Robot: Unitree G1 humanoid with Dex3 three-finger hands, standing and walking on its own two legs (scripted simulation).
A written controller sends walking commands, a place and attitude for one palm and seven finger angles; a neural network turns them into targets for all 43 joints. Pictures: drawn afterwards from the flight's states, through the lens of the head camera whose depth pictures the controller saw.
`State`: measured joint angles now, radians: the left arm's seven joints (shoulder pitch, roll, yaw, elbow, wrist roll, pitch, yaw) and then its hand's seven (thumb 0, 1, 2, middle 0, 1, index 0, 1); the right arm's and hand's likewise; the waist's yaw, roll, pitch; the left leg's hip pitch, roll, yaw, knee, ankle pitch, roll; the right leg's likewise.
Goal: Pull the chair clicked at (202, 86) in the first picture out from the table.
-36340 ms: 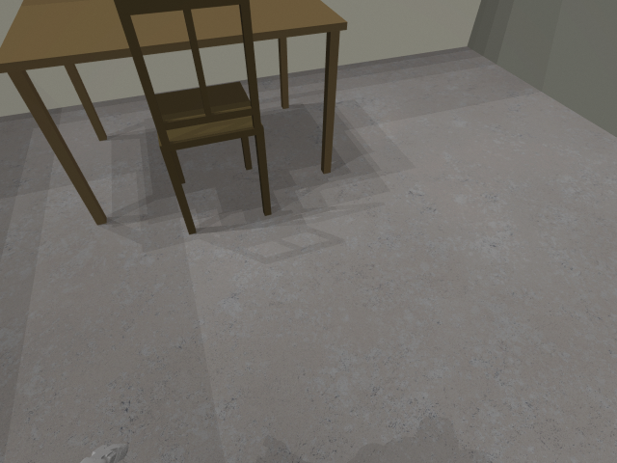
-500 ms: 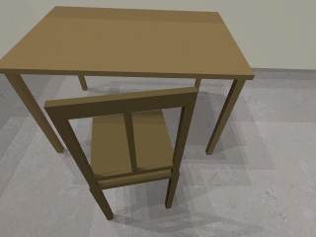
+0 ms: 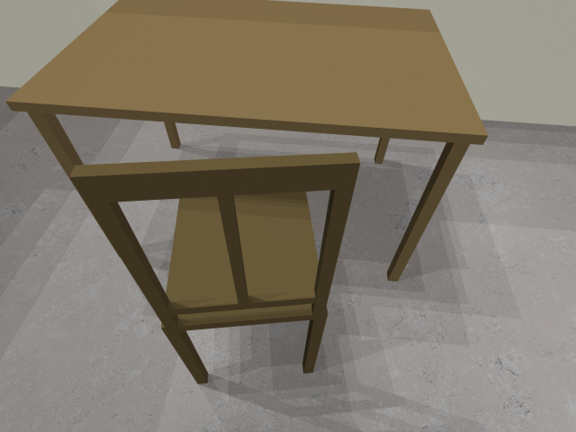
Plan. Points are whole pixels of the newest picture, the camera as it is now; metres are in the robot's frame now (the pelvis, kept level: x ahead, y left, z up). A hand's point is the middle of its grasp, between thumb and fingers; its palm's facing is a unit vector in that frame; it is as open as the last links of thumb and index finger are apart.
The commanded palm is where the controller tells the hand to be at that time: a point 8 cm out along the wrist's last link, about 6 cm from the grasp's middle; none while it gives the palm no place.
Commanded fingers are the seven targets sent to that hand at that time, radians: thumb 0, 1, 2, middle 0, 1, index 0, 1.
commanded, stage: shuffle to correct the standing spot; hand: left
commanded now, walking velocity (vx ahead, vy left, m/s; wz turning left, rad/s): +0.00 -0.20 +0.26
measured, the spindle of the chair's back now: (235, 256) +0.41 +0.12 -0.05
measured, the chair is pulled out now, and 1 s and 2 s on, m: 0.22 0.22 0.22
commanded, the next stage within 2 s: come to a stop and stand still in 0.52 s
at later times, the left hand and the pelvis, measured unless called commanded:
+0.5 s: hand out of the picture -0.01 +0.12 -0.18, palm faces +0.15 -0.96 -0.25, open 7.3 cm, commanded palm none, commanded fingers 0.00 0.90 0.90 -0.20 -0.30 -0.20 -0.30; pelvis +0.00 -0.09 -0.01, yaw +9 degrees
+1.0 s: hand out of the picture -0.05 +0.03 -0.17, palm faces +0.21 -0.95 -0.21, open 7.3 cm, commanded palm none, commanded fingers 0.00 0.90 0.90 -0.20 -0.30 -0.20 -0.30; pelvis -0.01 -0.13 +0.00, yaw +10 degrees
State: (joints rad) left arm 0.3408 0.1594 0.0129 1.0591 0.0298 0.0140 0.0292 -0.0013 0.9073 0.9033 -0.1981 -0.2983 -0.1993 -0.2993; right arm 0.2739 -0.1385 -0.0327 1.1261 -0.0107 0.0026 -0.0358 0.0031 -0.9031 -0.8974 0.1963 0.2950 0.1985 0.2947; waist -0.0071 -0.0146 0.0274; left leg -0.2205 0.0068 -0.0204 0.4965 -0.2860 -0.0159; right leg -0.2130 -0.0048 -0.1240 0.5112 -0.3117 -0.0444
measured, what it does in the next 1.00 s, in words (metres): steps to the right: right foot, then left foot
